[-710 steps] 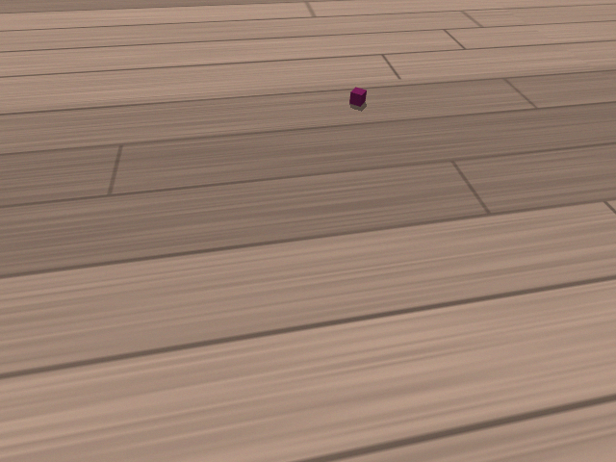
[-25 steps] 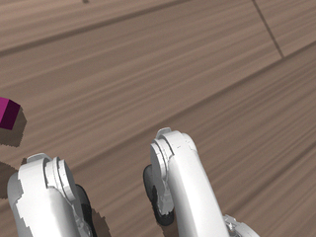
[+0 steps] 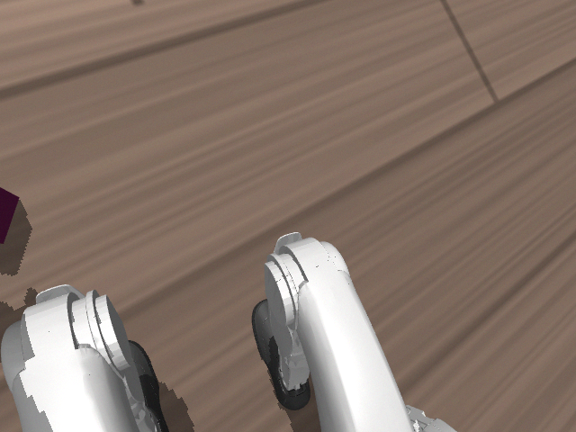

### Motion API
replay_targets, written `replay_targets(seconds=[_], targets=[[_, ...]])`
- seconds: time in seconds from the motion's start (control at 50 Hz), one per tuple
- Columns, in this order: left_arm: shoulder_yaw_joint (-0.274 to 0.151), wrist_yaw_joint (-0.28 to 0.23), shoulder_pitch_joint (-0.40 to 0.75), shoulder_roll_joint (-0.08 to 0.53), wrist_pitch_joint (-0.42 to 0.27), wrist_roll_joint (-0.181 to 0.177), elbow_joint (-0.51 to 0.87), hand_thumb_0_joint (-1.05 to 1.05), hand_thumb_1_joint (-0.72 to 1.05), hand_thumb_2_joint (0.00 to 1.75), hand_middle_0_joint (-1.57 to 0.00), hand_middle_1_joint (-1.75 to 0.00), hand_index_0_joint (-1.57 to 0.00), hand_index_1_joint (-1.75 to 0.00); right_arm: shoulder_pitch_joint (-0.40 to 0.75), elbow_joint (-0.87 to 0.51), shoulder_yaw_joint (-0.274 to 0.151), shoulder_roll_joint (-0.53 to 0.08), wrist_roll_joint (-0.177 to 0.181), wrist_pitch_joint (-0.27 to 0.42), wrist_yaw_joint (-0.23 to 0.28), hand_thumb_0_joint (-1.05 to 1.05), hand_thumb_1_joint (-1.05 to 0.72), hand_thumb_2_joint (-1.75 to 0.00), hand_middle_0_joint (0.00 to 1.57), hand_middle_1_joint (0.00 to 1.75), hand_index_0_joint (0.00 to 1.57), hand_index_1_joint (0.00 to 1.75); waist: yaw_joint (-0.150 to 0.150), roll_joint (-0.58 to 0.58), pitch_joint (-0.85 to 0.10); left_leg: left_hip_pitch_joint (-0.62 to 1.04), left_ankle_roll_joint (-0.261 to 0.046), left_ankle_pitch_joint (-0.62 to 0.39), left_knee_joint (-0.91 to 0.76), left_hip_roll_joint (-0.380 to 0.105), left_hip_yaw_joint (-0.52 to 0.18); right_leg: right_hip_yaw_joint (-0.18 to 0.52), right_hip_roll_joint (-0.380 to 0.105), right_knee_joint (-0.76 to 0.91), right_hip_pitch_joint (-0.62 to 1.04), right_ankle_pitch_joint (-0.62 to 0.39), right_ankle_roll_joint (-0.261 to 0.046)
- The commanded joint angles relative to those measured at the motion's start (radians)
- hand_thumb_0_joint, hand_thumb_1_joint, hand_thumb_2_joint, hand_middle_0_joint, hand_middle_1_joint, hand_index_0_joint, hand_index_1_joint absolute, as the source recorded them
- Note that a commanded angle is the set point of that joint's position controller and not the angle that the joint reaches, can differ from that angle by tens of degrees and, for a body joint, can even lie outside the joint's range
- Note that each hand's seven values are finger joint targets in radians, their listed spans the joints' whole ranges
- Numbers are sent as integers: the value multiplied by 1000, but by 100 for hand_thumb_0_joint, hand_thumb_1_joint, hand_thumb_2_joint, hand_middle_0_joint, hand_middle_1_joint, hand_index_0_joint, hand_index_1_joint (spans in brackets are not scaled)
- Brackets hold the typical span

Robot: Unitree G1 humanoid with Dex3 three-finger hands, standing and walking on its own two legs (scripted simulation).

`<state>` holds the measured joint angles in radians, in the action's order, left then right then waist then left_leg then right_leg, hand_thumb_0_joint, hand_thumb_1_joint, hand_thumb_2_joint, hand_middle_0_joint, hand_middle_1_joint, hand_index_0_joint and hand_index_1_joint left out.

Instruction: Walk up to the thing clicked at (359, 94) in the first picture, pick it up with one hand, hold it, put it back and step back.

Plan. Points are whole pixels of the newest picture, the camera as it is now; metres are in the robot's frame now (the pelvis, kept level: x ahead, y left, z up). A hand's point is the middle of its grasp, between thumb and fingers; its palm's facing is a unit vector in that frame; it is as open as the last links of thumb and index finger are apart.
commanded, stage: rise first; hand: left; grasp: from above
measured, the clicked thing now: out of the picture +0.45 +0.35 -0.29
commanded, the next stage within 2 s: none
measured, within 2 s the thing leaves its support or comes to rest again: neither
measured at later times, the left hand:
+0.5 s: hand out of the picture +0.41 +0.38 -0.17, palm faces +0.00 -0.44 -0.90, open 14.2 cm
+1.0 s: hand out of the picture +0.41 +0.38 -0.17, palm faces -0.01 -0.44 -0.90, open 14.2 cm
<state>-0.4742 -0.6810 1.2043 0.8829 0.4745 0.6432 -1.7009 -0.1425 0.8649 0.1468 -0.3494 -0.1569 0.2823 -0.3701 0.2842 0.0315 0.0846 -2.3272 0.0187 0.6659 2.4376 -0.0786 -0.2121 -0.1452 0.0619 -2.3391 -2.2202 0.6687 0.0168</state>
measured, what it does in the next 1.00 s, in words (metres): stands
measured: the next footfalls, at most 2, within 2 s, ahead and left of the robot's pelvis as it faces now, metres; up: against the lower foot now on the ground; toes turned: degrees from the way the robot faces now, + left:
none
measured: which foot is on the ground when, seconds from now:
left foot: down 0.00-1.00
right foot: down 0.00-1.00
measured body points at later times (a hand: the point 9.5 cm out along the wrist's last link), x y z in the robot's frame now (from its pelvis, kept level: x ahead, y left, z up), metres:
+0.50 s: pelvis +0.00 +0.00 +0.00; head +0.26 +0.08 +0.36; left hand +0.41 +0.40 -0.12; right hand +0.01 -0.26 -0.09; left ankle +0.08 +0.14 -0.29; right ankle +0.11 -0.11 -0.29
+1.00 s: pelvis +0.00 +0.00 +0.00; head +0.26 +0.08 +0.36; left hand +0.41 +0.40 -0.12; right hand +0.01 -0.26 -0.08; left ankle +0.08 +0.14 -0.29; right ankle +0.11 -0.11 -0.29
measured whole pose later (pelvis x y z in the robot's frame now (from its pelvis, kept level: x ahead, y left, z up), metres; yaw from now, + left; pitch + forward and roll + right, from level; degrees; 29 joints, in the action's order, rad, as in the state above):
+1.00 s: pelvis +0.00 +0.00 +0.00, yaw +0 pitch +30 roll -10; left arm -0.47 -0.68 1.20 0.91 0.48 0.63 -1.70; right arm -0.14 0.87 0.17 -0.35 -0.16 0.30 -0.38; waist 0.30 0.04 0.10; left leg -2.31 0.02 0.67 2.43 -0.08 -0.22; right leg -0.15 0.06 -2.33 -2.20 0.67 0.02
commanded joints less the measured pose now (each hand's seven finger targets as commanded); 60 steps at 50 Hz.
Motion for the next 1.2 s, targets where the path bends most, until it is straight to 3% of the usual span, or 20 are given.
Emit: replay_targets(seconds=[0.0,0.04,0.1,0.14,0.16,0.18,0.22,0.24,0.36,0.46,0.48,0.54,0.62,0.68,0.78,0.9,0.96,1.02,1.04,1.18], targets=[[36,-40,263,257,-5,17,89,0,-59,105,-9,-98,-5,-102,-255,38,-52,-275,10,2,0,0,-91,-90,20,30,20,30,31,-351,-660,477,-36,-145,-215,3,97,-60,30,259,333,-208,-26],[46,-38,273,261,-7,15,86,0,-57,104,-9,-99,-6,-102,-250,40,-42,-269,5,6,0,0,-91,-90,20,30,20,30,40,-331,-649,450,-43,-145,-205,7,100,-57,29,266,342,-205,-21],[36,-42,257,294,-7,27,92,0,-57,103,-9,-99,-6,-102,-237,44,-52,-284,7,11,3,0,-91,-90,20,30,20,30,22,-362,-655,483,-37,-123,-227,5,91,-67,28,261,330,-180,-25],[26,-46,250,282,-6,27,106,0,-57,104,-9,-99,-6,-102,-245,29,-51,-283,8,11,-2,0,-91,-90,20,30,20,30,24,-382,-666,518,-31,-132,-235,1,83,-75,27,252,323,-192,-29],[46,-43,281,279,-5,19,121,0,-58,104,-9,-99,-6,-103,-239,41,-48,-280,2,11,-3,0,-91,-90,20,30,20,30,36,-370,-644,497,-35,-124,-232,4,89,-71,26,256,331,-193,-25],[29,-43,273,292,-3,16,136,0,-57,104,-9,-99,-6,-103,-229,27,-67,-303,7,16,0,0,-91,-90,20,30,20,30,27,-386,-674,522,-33,-138,-235,2,86,-74,26,253,328,-204,-26],[26,-48,267,281,0,8,120,0,-58,104,-9,-99,-6,-102,-250,39,-44,-276,7,10,-5,0,-91,-90,20,30,20,30,28,-374,-674,499,-34,-145,-225,2,95,-65,29,263,352,-212,-24],[14,-49,255,288,0,11,138,0,-58,105,-9,-98,-5,-102,-244,23,-55,-288,13,12,-6,0,-91,-90,20,30,20,30,20,-397,-695,525,-30,-157,-228,0,90,-70,28,254,340,-219,-28],[16,-46,246,277,2,10,137,0,-58,105,-9,-97,-5,-101,-243,35,-59,-286,15,8,-8,0,-91,-90,20,30,20,30,18,-399,-669,532,-27,-141,-241,-2,80,-76,24,249,306,-205,-32],[59,-35,278,254,0,8,121,0,-58,104,-9,-98,-6,-102,-250,42,-44,-272,9,9,-8,0,-91,-90,20,30,20,30,47,-370,-637,492,-34,-133,-227,3,88,-66,29,258,317,-205,-27],[40,-38,257,266,-1,7,101,0,-59,105,-9,-97,-5,-101,-255,40,-47,-282,12,10,-7,0,-91,-90,20,30,20,30,38,-354,-647,491,-36,-136,-225,1,88,-64,31,266,332,-204,-26],[57,-31,268,274,-1,10,110,0,-57,104,-9,-98,-6,-102,-255,40,-37,-274,5,16,-6,0,-91,-90,20,30,20,30,45,-342,-647,486,-39,-148,-212,5,94,-60,29,266,341,-214,-21],[32,-37,254,307,2,14,120,0,-57,103,-10,-98,-6,-102,-240,31,-40,-290,9,18,-4,0,-91,-90,20,30,20,30,18,-381,-682,524,-32,-157,-229,1,83,-73,26,252,338,-220,-27],[49,-35,266,287,-1,18,108,0,-59,105,-10,-98,-6,-102,-250,33,-38,-282,5,19,-2,0,-92,-90,20,30,20,30,44,-373,-647,497,-34,-130,-231,2,91,-63,31,265,352,-202,-26],[27,-43,251,300,6,12,138,0,-58,105,-10,-97,-6,-101,-244,31,-45,-288,9,17,-5,0,-91,-90,20,30,20,30,17,-395,-691,530,-29,-165,-236,0,88,-72,25,255,355,-233,-27],[43,-38,252,279,-2,12,108,0,-58,105,-10,-95,-6,-100,-254,35,-36,-275,4,16,-5,0,-91,-90,20,30,20,30,42,-372,-634,507,-32,-136,-234,0,86,-67,29,266,332,-202,-27],[60,-34,278,295,-3,22,148,0,-56,104,-11,-95,-7,-99,-241,47,-40,-282,2,22,-6,0,-91,-90,20,30,20,30,45,-388,-626,522,-32,-118,-246,0,74,-77,22,255,307,-186,-28],[64,-35,248,263,-4,10,106,0,-58,105,-10,-95,-6,-100,-241,40,-40,-285,6,27,-5,0,-91,-90,20,30,20,30,42,-379,-628,508,-30,-101,-243,0,77,-68,29,266,323,-172,-30],[46,-40,232,268,-7,15,94,0,-59,106,-11,-94,-6,-99,-255,40,-40,-285,9,27,-6,0,-91,-90,20,30,20,30,38,-379,-643,526,-28,-115,-252,-2,70,-76,28,261,326,-185,-32],[46,-51,282,296,-11,7,135,0,-58,105,-11,-95,-7,-99,-258,41,-33,-287,4,29,-8,0,-91,-90,20,30,20,30,44,-386,-656,523,-32,-153,-229,-1,85,-68,26,264,353,-229,-24]])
